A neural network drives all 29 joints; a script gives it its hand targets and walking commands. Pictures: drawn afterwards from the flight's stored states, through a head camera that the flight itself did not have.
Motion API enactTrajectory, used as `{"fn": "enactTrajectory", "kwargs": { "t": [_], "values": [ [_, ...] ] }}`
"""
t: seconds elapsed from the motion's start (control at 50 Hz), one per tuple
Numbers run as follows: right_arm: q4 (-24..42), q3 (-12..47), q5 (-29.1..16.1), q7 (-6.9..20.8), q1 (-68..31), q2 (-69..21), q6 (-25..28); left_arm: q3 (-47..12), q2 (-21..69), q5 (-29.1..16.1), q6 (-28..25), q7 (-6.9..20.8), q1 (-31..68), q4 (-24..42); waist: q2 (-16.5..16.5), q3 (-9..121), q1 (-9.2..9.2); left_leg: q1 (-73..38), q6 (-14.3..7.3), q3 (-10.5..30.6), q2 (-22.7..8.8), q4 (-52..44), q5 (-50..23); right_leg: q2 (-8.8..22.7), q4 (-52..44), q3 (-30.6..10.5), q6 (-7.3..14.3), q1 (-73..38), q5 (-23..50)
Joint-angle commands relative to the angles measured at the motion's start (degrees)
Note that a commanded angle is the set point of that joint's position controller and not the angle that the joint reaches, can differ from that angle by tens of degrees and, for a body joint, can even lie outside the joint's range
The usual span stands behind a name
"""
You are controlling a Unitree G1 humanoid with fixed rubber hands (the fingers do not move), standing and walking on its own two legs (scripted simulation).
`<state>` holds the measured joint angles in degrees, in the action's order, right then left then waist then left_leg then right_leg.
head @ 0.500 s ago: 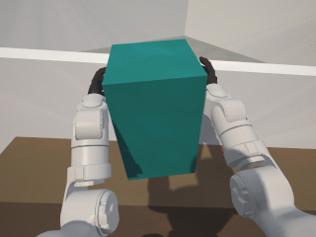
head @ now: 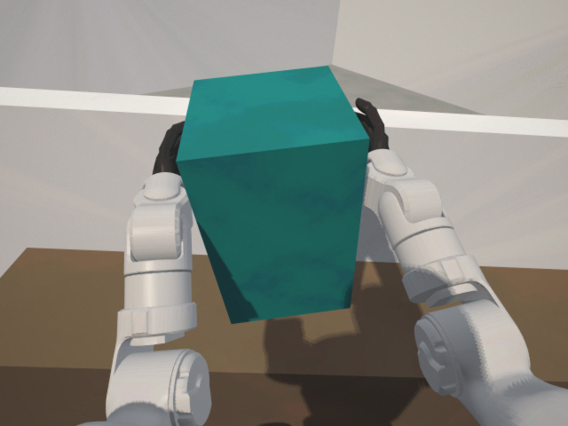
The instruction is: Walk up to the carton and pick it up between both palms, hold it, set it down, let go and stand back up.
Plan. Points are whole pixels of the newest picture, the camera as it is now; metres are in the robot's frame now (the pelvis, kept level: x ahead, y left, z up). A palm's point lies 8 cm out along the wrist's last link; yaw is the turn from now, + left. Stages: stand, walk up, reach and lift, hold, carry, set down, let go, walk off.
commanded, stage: hold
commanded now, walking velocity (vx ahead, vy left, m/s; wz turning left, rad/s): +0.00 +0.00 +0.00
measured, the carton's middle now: (277, 201) +0.35 +0.00 +0.21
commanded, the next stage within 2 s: none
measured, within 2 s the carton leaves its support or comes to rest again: neither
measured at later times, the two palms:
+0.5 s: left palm (168, 181) +0.35 +0.14 +0.24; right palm (372, 159) +0.36 -0.12 +0.27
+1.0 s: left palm (172, 181) +0.36 +0.14 +0.23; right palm (371, 160) +0.37 -0.13 +0.26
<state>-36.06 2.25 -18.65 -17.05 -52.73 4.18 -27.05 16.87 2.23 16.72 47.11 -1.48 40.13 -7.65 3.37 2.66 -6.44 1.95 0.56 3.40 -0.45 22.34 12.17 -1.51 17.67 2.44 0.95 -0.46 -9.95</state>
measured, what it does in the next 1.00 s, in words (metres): stands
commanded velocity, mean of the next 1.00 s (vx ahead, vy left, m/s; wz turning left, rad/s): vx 0.00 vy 0.00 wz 0.00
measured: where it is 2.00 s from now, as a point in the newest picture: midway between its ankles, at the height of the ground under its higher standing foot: outside the picture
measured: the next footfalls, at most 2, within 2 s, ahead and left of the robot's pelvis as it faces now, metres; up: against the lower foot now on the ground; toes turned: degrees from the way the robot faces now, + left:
none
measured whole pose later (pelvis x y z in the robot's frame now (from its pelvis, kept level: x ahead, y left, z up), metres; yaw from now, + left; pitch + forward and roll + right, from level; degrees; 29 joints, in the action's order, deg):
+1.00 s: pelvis +0.00 +0.00 +0.00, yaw +0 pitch -8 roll -1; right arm -38.9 2.1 -18.3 -16.6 -53.6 4.5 -26.9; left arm 17.7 2.4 16.8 46.4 -1.3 41.6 -10.9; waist 3.0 2.9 -5.7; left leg 2.5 0.4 3.0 -0.3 21.9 11.7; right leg -1.4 18.0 1.8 0.9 0.5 -9.8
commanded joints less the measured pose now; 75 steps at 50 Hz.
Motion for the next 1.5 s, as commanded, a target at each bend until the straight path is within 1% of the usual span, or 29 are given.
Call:
{"fn": "enactTrajectory", "kwargs": {
  "t": [0.0, 0.12, 0.16, 0.24, 0.26, 0.34, 0.48, 0.5, 0.54, 0.58, 0.64, 0.68, 0.72, 0.76, 0.82, 0.86, 0.9, 0.98, 1.0, 1.02, 1.06, 1.08, 1.12, 1.22, 1.26, 1.34, 1.36, 1.4, 1.48],
  "values": [
    [14.4, 16.1, -5.4, 4.5, -38.1, -41.1, -0.6, -25.2, 32.0, -7.6, -4.0, 8.5, 48.1, 3.8, -4.7, 15.2, -0.8, -2.0, 1.8, -2.5, 3.4, -4.3, -11.9, -1.9, -1.2, 0.5, -6.2, -5.4, 14.3],
    [14.9, 17.0, -5.6, 5.1, -41.2, -41.7, 0.1, -24.4, 32.2, -6.8, -4.1, 9.0, 48.9, 3.5, -4.5, 16.5, 0.77, -1.8, 1.4, -3.1, 3.5, -4.3, -13.3, -2.1, -1.2, 0.5, -5.9, -6.2, 14.2],
    [16.5, 16.5, -5.9, 5.2, -42.4, -41.4, 0.6, -26.4, 34.3, -8.1, -4.4, 8.9, 50.1, 3.8, -5.9, 17.9, -0.43, -2.8, 2.2, -2.7, 3.2, -3.8, -14.3, -2.4, -0.9, 0.6, -5.4, -5.2, 14.1],
    [18.5, 18.3, -7.4, 5.2, -42.8, -42.6, 1.1, -28.1, 34.7, -9.8, -5.1, 7.7, 51.2, 7.2, -5.3, 21.9, -0.07, -4.5, 2.3, -2.2, 3.0, -2.4, -17.7, -3.2, -0.5, 1.1, -5.5, -5.4, 15.9],
    [18.8, 18.0, -7.2, 5.1, -42.5, -42.3, 1.0, -26.9, 33.5, -9.3, -4.7, 7.6, 49.7, 5.0, -4.4, 20.6, 0.66, -3.9, 1.7, -2.4, 3.1, -2.4, -17.0, -2.9, -0.6, 0.8, -5.4, -5.5, 15.7],
    [13.2, 14.8, -4.6, 5.9, -40.4, -40.8, 0.3, -24.9, 33.1, -7.7, -4.4, 7.8, 49.4, 1.6, -4.8, 14.7, 0.22, -1.4, 1.5, -2.8, 2.7, -5.5, -9.1, -2.5, -1.9, 0.8, -5.0, -3.0, 7.2],
    [10.5, 13.3, -3.6, 6.4, -42.4, -41.2, 0.7, -24.3, 33.2, -7.6, -4.7, 7.8, 51.6, -0.2, -5.3, 15.1, 0.24, 0.5, 1.1, -3.0, 2.4, -6.0, -7.5, -2.4, -1.8, 0.6, -4.6, -3.5, 6.7],
    [10.1, 13.5, -3.8, 6.5, -42.8, -41.8, 0.8, -23.7, 32.8, -7.4, -4.9, 7.9, 52.0, 0.2, -5.3, 15.6, 0.87, 0.9, 1.0, -3.1, 2.5, -5.9, -8.4, -2.2, -1.6, 0.6, -4.7, -3.9, 7.2],
    [11.4, 13.2, -4.2, 6.5, -43.6, -42.1, 1.3, -25.6, 34.2, -8.4, -5.5, 7.6, 53.8, 1.6, -7.2, 18.3, -0.39, 0.3, 1.6, -2.7, 2.8, -5.2, -9.3, -2.2, -1.2, 0.4, -4.6, -4.3, 7.6],
    [12.0, 13.8, -4.5, 6.7, -44.5, -43.1, 1.7, -26.8, 35.0, -9.9, -6.4, 7.0, 55.6, 2.6, -6.8, 19.8, -0.37, -0.1, 1.7, -2.8, 2.8, -4.5, -10.3, -2.4, -1.1, 0.5, -4.6, -3.7, 8.4],
    [13.1, 15.2, -5.7, 6.0, -42.5, -42.2, 1.6, -27.1, 34.2, -9.5, -6.0, 6.5, 52.0, 2.1, -6.9, 21.2, -0.49, -2.3, 2.3, -2.5, 3.2, -2.9, -14.9, -2.2, -0.8, 0.1, -5.1, -5.0, 13.9],
    [16.8, 17.6, -7.0, 5.1, -41.7, -42.6, 1.6, -28.4, 34.6, -10.3, -5.9, 6.5, 50.1, 6.1, -6.3, 24.8, -0.52, -4.2, 2.5, -2.2, 3.4, -1.6, -18.9, -3.0, 0.2, 0.4, -5.5, -7.5, 18.6],
    [14.3, 16.9, -6.3, 5.0, -41.7, -42.1, 0.7, -24.9, 32.8, -8.2, -5.2, 7.0, 49.3, 2.1, -4.5, 19.2, 0.64, -2.3, 1.4, -2.5, 3.7, -3.2, -13.3, -2.1, -0.9, 0.3, -6.2, -5.7, 13.8],
    [11.5, 14.6, -5.0, 5.2, -40.3, -40.9, 0.2, -24.0, 32.6, -7.6, -4.8, 7.8, 48.8, -0.4, -5.0, 15.7, -0.32, -0.7, 1.1, -2.5, 3.6, -4.8, -9.0, -1.6, -1.8, 0.1, -5.9, -4.2, 10.1],
    [11.3, 14.3, -4.2, 5.9, -41.7, -42.3, 0.7, -24.3, 32.7, -7.7, -5.4, 7.8, 51.7, 1.1, -5.4, 16.7, 0.62, 0.6, 0.8, -2.5, 2.9, -5.7, -7.2, -2.0, -1.6, 0.4, -5.3, -4.1, 6.5],
    [11.2, 14.8, -4.6, 6.2, -43.1, -43.4, 0.8, -24.4, 32.8, -7.8, -5.9, 7.3, 53.1, 1.6, -4.8, 16.2, 1.3, 0.7, 1.2, -2.6, 2.8, -5.0, -10.6, -2.4, -1.2, 0.5, -5.2, -4.0, 9.4],
    [16.2, 17.6, -6.9, 5.8, -43.9, -44.6, 1.2, -26.9, 34.0, -10.0, -6.6, 6.6, 53.4, 5.8, -4.7, 22.7, 0.73, -2.4, 1.7, -2.2, 3.3, -2.6, -16.5, -2.8, -0.3, 0.2, -5.8, -6.0, 16.0],
    [18.6, 19.0, -8.1, 4.6, -41.5, -44.3, 0.8, -27.5, 33.7, -10.3, -5.7, 6.4, 50.9, 7.9, -4.3, 24.4, 0.06, -4.5, 2.1, -2.1, 3.7, -1.4, -19.1, -3.0, 0.4, 0.5, -6.4, -7.2, 20.6],
    [15.2, 17.3, -7.3, 4.5, -39.7, -42.3, -0.1, -26.0, 32.4, -9.1, -5.1, 6.7, 50.1, 4.9, -4.3, 18.8, -0.54, -4.1, 2.2, -2.3, 3.6, -2.4, -16.6, -2.7, -0.5, 0.4, -6.2, -5.1, 18.3],
    [15.1, 17.1, -6.6, 4.5, -40.3, -41.9, -0.2, -24.5, 31.9, -8.1, -4.6, 7.3, 48.4, 2.7, -3.8, 17.3, 0.61, -2.5, 1.6, -2.7, 3.7, -3.4, -13.5, -2.1, -1.3, 0.2, -6.3, -4.9, 15.1],
    [18.5, 17.1, -6.7, 4.4, -40.3, -42.0, 0.3, -26.9, 33.8, -9.2, -4.3, 7.7, 47.4, 5.1, -5.2, 20.0, -0.5, -2.7, 1.8, -2.4, 3.6, -3.1, -15.1, -2.4, -0.9, 0.3, -5.9, -6.2, 16.6],
    [17.5, 16.6, -6.5, 4.3, -40.1, -40.8, 0.0, -26.0, 32.9, -8.4, -3.8, 8.0, 45.9, 3.2, -4.9, 17.5, -0.35, -2.4, 1.9, -2.5, 3.5, -3.1, -15.3, -2.3, -1.2, 0.3, -5.7, -5.9, 16.3],
    [17.5, 17.5, -7.1, 4.2, -38.3, -41.5, -0.5, -27.8, 33.4, -9.2, -4.1, 8.1, 47.6, 7.0, -5.5, 18.8, -1.38, -4.1, 2.5, -2.1, 3.4, -2.3, -18.0, -2.6, -0.6, 0.4, -6.0, -6.7, 19.0],
    [18.0, 16.4, -6.2, 4.4, -40.7, -41.5, -0.8, -27.3, 34.0, -8.8, -3.9, 8.6, 48.6, 4.4, -5.6, 16.7, -0.97, -1.8, 2.2, -2.1, 3.4, -3.5, -13.2, -2.2, -1.1, 0.5, -5.7, -4.7, 13.8],
    [13.6, 15.1, -5.0, 4.8, -39.8, -41.2, -1.2, -25.5, 33.0, -7.3, -4.0, 8.5, 50.0, 2.4, -6.2, 13.5, -0.58, 0.0, 1.8, -2.3, 3.2, -5.0, -9.5, -1.6, -1.7, 0.3, -5.5, -3.3, 9.5],
    [20.3, 19.4, -7.7, 5.4, -41.7, -43.4, 0.6, -28.5, 34.9, -9.4, -5.1, 7.4, 50.1, 9.5, -6.1, 23.3, 0.82, -4.4, 2.8, -2.1, 3.2, -1.9, -20.9, -3.1, 0.4, 0.8, -5.4, -6.7, 18.9],
    [20.2, 19.6, -8.3, 5.2, -40.8, -42.9, 0.4, -29.0, 34.3, -9.5, -4.8, 7.0, 49.5, 9.6, -6.2, 23.2, 0.16, -6.0, 3.0, -1.7, 3.2, -0.9, -23.0, -3.2, 0.5, 0.9, -5.6, -7.2, 22.0],
    [18.9, 19.5, -8.2, 4.9, -39.1, -42.6, 0.1, -28.8, 33.7, -9.3, -4.7, 6.8, 49.9, 10.7, -5.9, 22.1, 0.05, -6.6, 3.1, -1.6, 3.2, -1.2, -21.9, -3.0, 0.5, 0.9, -5.7, -6.5, 20.9],
    [12.9, 14.9, -3.9, 5.9, -38.7, -40.1, 0.0, -25.5, 33.0, -6.9, -3.6, 8.0, 48.2, 2.6, -5.7, 13.7, 0.2, -1.2, 1.3, -2.8, 2.4, -5.9, -8.8, -2.1, -2.1, 0.7, -4.6, -3.1, 7.2]
  ]
}}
